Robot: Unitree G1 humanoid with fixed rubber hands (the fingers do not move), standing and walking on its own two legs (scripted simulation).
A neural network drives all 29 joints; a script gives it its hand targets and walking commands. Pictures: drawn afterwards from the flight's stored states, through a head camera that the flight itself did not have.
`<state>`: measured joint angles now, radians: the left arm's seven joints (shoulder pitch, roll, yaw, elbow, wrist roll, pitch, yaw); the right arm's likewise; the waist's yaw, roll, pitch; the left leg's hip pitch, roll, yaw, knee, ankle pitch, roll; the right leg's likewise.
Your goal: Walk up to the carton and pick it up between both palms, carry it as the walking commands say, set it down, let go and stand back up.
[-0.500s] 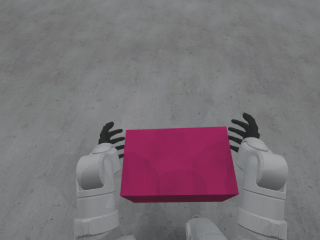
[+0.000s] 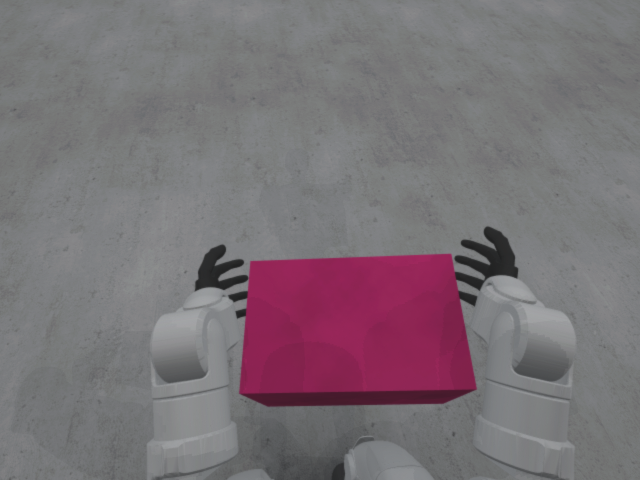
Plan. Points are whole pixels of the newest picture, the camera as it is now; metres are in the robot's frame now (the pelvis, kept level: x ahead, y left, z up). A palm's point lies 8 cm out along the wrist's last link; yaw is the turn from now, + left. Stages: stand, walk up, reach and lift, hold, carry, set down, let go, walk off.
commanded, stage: carry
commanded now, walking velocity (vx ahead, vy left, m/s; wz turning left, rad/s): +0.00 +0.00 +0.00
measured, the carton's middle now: (352, 336) +0.29 -0.02 -0.03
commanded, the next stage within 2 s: none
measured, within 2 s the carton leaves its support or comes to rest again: neither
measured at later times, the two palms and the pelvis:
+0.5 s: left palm (269, 330) +0.25 +0.08 +0.08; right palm (586, 343) +0.23 -0.24 +0.11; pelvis -0.05 -0.05 +0.01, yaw -3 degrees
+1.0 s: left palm (158, 386) +0.20 +0.18 +0.07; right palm (484, 368) +0.21 -0.14 +0.09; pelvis -0.09 +0.02 +0.00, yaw -2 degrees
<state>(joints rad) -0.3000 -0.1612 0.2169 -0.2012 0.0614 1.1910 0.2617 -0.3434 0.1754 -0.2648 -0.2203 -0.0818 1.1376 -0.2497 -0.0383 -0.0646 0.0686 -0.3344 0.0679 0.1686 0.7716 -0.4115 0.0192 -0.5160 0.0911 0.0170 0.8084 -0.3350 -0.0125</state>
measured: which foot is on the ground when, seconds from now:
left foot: down 0.00-1.00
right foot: up 0.00-0.16, down 0.18-0.68, up 0.70-0.90, down 0.92-1.00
